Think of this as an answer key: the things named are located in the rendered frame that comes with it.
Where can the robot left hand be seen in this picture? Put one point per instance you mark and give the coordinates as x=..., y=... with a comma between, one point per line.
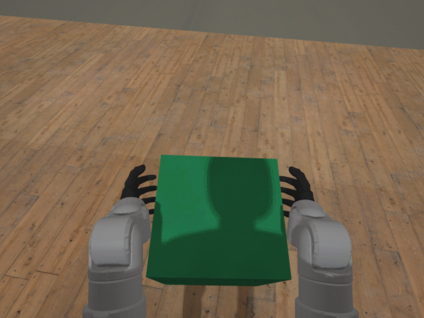
x=132, y=183

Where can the robot left forearm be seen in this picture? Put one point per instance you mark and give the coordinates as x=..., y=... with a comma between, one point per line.
x=115, y=262

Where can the robot right hand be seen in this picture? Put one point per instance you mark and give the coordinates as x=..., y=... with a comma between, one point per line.
x=302, y=186

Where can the robot right forearm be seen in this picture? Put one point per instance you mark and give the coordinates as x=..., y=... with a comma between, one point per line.
x=324, y=263

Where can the carton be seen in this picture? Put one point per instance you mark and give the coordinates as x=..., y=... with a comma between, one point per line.
x=218, y=221

